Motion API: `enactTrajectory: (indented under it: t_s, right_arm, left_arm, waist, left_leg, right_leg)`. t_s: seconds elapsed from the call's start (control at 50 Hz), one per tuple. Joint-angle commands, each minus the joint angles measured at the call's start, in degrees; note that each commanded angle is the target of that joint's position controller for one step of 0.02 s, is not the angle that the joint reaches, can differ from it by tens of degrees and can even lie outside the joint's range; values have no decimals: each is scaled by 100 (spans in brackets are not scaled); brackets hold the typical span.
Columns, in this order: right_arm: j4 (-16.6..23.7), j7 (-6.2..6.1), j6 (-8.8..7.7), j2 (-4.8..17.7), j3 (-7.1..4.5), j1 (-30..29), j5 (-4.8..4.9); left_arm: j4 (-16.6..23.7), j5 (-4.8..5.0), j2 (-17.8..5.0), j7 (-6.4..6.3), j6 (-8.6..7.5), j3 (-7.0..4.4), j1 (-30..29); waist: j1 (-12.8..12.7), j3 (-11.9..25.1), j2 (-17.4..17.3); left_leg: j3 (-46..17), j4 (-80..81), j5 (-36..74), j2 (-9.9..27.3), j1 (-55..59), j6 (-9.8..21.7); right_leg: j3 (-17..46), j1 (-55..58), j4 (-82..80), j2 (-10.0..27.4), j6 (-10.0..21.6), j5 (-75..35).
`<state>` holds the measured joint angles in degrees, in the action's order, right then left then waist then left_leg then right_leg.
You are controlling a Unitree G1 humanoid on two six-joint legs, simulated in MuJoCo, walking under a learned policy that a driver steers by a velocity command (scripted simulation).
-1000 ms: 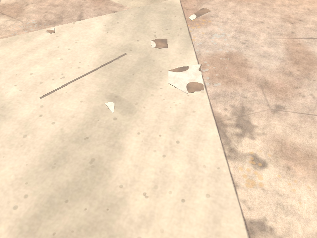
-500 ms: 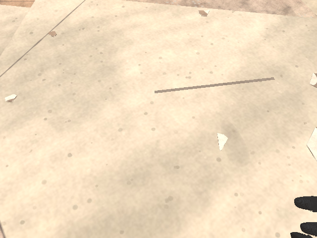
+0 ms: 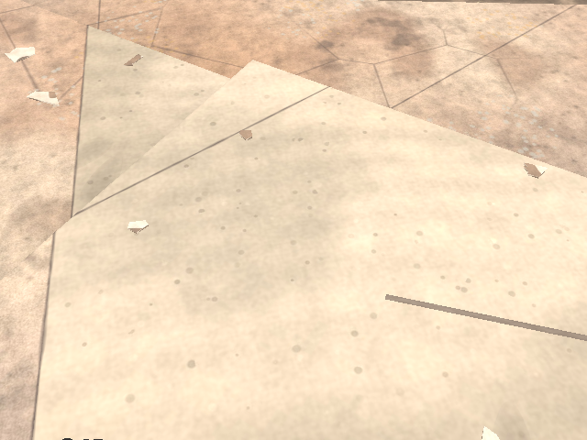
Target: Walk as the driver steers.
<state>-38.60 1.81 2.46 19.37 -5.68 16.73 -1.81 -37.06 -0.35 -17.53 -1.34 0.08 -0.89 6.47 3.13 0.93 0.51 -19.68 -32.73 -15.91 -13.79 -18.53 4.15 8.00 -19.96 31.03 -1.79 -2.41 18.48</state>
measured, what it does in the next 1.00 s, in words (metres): walks ahead, turning left: left foot, then right foot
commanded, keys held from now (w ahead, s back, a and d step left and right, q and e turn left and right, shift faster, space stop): w+q+shift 0.32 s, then w+shift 0.38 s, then shift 0.30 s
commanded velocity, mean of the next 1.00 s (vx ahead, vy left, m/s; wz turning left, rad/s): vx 0.77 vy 0.00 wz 0.54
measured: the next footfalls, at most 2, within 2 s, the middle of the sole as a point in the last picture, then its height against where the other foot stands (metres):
left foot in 0.52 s outside the picture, level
right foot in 0.92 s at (165, 319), level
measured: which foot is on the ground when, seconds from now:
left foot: down 0.00-0.00, up 0.02-0.50, down 0.52-0.94, up 0.96-1.00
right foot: down 0.00-0.52, up 0.54-0.90, down 0.92-1.00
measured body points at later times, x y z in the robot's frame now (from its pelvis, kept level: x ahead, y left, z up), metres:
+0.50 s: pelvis +0.24 +0.06 -0.03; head +0.29 +0.06 +0.42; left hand +0.01 +0.23 -0.13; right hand +0.57 -0.01 -0.10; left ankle +0.32 +0.18 -0.72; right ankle +0.04 -0.15 -0.72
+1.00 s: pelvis +0.62 +0.27 -0.02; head +0.67 +0.29 +0.42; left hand +0.61 +0.55 -0.14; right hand +0.77 +0.04 -0.16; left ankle +0.38 +0.24 -0.62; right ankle +0.79 +0.29 -0.73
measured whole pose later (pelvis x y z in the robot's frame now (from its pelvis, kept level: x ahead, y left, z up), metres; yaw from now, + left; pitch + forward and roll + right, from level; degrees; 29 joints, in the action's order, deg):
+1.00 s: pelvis +0.62 +0.27 -0.02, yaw +32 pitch +0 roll +1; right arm -51.7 -1.7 -4.0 16.2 -1.8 20.2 1.7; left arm -44.4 -1.7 -14.0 1.2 -4.7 -0.3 8.2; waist 1.3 -7.0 0.0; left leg -5.3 -68.9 -28.2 -8.7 -7.8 2.3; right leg -5.7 -30.4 33.8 -1.2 5.2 3.5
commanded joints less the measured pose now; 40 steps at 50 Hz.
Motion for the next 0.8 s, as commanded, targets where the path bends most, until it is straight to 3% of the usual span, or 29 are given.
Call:
enactTrajectory:
  t_s: [0.02,0.04,0.06,0.08,0.12,0.16,0.3,0.36,0.4,0.42,0.46,0.48,0.5,0.52,0.54,0.56,0.58,0.6,0.62,0.64,0.66,0.68,0.7,0.74,0.78,0.8]
  right_arm:
    - [743,-69,-258,-166,100,-685,194]
    - [952,-56,-297,269,71,-1061,83]
    - [989,-12,-282,556,6,-1290,7]
    - [907,76,-256,589,-12,-1166,-26]
    - [742,258,-151,546,-2,-723,-63]
    - [805,325,-92,462,61,-792,-23]
    - [951,383,-68,447,151,-1784,-20]
    - [1085,463,-143,216,285,-2400,-40]
    - [1144,487,-212,64,394,-2631,-43]
    - [1141,474,-241,-11,450,-2655,-50]
    - [994,377,-258,-37,483,-2336,-74]
    - [823,306,-277,113,413,-1701,-84]
    - [505,221,-307,351,294,-604,-84]
    - [96,113,-357,631,138,688,-124]
    - [-32,-19,-340,1233,-50,722,-173]
    - [99,-68,-329,1471,-121,851,-25]
    - [-136,-112,-352,1326,-104,885,-46]
    - [-344,-167,-411,1143,-65,790,-17]
    - [-375,-190,-482,822,15,493,-39]
    - [-409,-218,-528,570,114,199,-14]
    - [-396,-220,-584,387,188,116,25]
    - [-465,-198,-654,212,241,169,88]
    - [-543,-181,-712,235,243,263,153]
    - [-633,-143,-812,240,274,264,161]
    - [-708,-107,-885,193,304,166,191]
    - [-831,-118,-935,182,312,433,259]
  left_arm:
    - [107,-121,-1389,-166,-216,-420,1254]
    - [153,-236,-1587,-166,-201,-507,739]
    - [166,-199,-1192,-123,-208,-436,541]
    - [168,-139,-945,-74,-221,-361,453]
    - [141,-100,-808,-43,-263,-300,553]
    - [29,-129,-781,37,-348,-306,820]
    - [-455,-171,-697,131,-541,-335,1889]
    - [-778,-215,-545,91,-568,-289,2419]
    - [-990,-243,-560,62,-563,-271,2643]
    - [-1080,-249,-583,44,-550,-256,2659]
    - [-1240,-210,-789,-22,-514,-242,2621]
    - [-1313,-216,-1031,-59,-461,-269,2579]
    - [-1299,-174,-1224,-73,-425,-291,2451]
    - [-1174,-95,-1286,-57,-420,-290,2042]
    - [-870,-41,-441,112,-451,-121,2312]
    - [-512,23,-596,163,-561,-163,2020]
    - [-293,67,-789,142,-596,-243,1036]
    - [-229,98,-572,152,-629,-173,1054]
    - [-368,26,-492,180,-588,-157,1220]
    - [-497,-103,-374,223,-471,-142,1509]
    - [-575,-161,-236,275,-347,-108,1839]
    - [-584,-210,-199,304,-262,-113,1742]
    - [-460,-230,-117,334,-218,-93,1437]
    - [-163,-214,-83,347,-261,-59,675]
    - [-97,-181,125,391,-384,38,423]
    - [-127,-152,189,425,-427,60,307]
  waist:
    - [-888,415,1150]
    - [-699,14,848]
    - [-600,-243,450]
    - [-513,-296,349]
    - [-387,-196,601]
    - [-399,-276,563]
    - [-819,-860,436]
    - [-1006,-1189,388]
    - [-999,-1240,443]
    - [-927,-1215,465]
    - [-572,-815,708]
    - [-127,-374,900]
    - [422,259,1039]
    - [1160,783,951]
    - [569,1456,-339]
    - [520,2262,-392]
    - [669,1365,230]
    - [356,462,113]
    - [26,-4,333]
    - [-327,-267,257]
    - [-537,-272,-129]
    - [-600,-432,-186]
    - [-592,-642,-365]
    - [-587,-1181,-360]
    - [-604,-1165,-258]
    - [-428,-979,-250]
  left_leg:
    - [504,-1927,-2131,18,-2953,-174]
    - [790,-2559,-1044,519,-3571,-234]
    - [857,-2879,-490,965,-3546,-266]
    - [920,-3044,-161,1031,-3418,-319]
    - [1251,-3673,250,1151,-3140,-383]
    - [1402,-4070,599,1328,-3216,-387]
    - [1720,-3623,1167,1572,-3822,-299]
    - [2061,-2742,936,1581,-3841,-83]
    - [2403,-2052,606,1502,-3513,145]
    - [2617,-1627,407,1399,-3085,304]
    - [3185,-1062,-44,809,-1552,600]
    - [3172,-1026,-401,563,-709,735]
    - [2947,-808,-562,436,604,899]
    - [2266,33,-117,727,2489,1100]
    - [-68,214,-1742,2326,4638,1390]
    - [-2605,987,-1820,3379,4922,1630]
    - [-1843,1317,-643,3069,4360,1402]
    - [-1051,1466,228,2952,3400,1352]
    - [-421,1602,526,2660,2552,1160]
    - [155,1726,638,2274,1905,1000]
    - [349,1918,714,2242,1431,1063]
    - [530,2044,946,2102,1201,1054]
    - [698,2309,1022,2041,942,1076]
    - [1232,2558,3264,1816,452,1006]
    - [1945,2346,4790,1395,60,719]
    - [1936,2358,5000,1434,115,621]
  right_leg:
    - [2204,3227,-1823,2325,517,2191]
    - [3367,2481,-2302,2634,842,3004]
    - [2871,2111,-2142,2473,870,2761]
    - [2071,1936,-2088,2070,725,2182]
    - [934,1715,-2137,1596,558,1337]
    - [370,1567,-2212,1486,525,942]
    - [-894,2130,-2481,1532,439,-20]
    - [-1274,2495,-2598,1576,445,-868]
    - [-1576,2745,-2566,1638,458,-2160]
    - [-1801,2752,-2487,1647,464,-3201]
    - [-2183,2629,-1838,1718,523,-7054]
    - [-2200,2663,-880,1888,597,-8474]
    - [-2144,2343,410,2001,739,-8748]
    - [-2221,1205,2145,1860,749,-7652]
    - [-2035,-1276,4390,1050,543,-1456]
    - [-1135,-2133,5647,435,560,743]
    - [-594,-2744,5686,626,631,46]
    - [-679,-2751,5282,780,624,-165]
    - [-641,-2454,4753,978,606,-185]
    - [-624,-2120,4506,1079,562,-143]
    - [-614,-1785,4267,1140,484,-97]
    - [-664,-1821,4123,1192,429,39]
    - [-793,-2015,3899,1196,368,-4]
    - [-1119,-2078,3037,1085,267,-655]
    - [-1410,-1135,1494,797,316,-1769]
    - [-1579,-591,917,554,371,-2604]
